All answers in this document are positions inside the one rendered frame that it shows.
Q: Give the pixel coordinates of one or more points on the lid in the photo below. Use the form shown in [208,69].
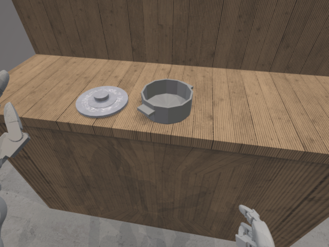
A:
[89,107]

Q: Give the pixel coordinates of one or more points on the table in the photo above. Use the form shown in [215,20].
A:
[257,134]

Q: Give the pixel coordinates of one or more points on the pot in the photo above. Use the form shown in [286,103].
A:
[166,101]

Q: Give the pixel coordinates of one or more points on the knob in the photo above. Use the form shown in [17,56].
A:
[101,95]

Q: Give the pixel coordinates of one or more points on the robot right hand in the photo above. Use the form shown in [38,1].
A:
[256,235]

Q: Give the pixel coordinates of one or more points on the robot left hand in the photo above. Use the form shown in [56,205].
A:
[11,143]

